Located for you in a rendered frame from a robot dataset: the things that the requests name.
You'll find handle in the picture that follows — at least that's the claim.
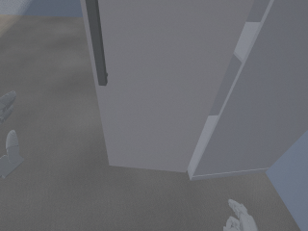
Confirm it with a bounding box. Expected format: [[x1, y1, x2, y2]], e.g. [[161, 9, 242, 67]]
[[85, 0, 108, 87]]

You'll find fridge door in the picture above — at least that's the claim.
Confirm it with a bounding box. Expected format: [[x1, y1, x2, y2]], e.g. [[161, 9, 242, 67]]
[[80, 0, 254, 173]]

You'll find right robot hand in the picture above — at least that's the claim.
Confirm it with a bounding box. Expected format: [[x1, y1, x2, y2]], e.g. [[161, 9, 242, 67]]
[[223, 199, 259, 231]]

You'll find left robot hand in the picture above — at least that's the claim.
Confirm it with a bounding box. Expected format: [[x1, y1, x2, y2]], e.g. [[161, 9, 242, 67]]
[[0, 90, 24, 179]]

